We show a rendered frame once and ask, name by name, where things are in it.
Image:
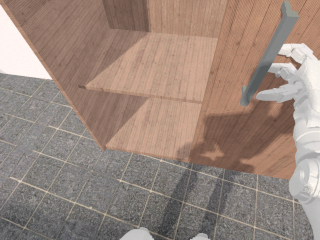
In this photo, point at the robot right upper arm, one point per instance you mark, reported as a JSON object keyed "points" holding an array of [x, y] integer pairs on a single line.
{"points": [[304, 186]]}

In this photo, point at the robot right hand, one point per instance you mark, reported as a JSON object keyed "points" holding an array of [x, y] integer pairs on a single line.
{"points": [[307, 77]]}

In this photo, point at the wardrobe door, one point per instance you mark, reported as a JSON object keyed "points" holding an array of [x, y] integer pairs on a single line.
{"points": [[257, 138]]}

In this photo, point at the robot right forearm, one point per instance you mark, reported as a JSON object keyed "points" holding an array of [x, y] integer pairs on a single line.
{"points": [[306, 132]]}

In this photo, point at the robot left thigh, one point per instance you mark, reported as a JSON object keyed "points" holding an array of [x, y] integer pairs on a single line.
{"points": [[137, 234]]}

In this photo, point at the left robot shin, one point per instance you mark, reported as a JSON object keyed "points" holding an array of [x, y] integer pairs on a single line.
{"points": [[145, 229]]}

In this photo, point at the handle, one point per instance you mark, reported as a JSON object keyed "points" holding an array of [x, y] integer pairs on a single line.
{"points": [[279, 37]]}

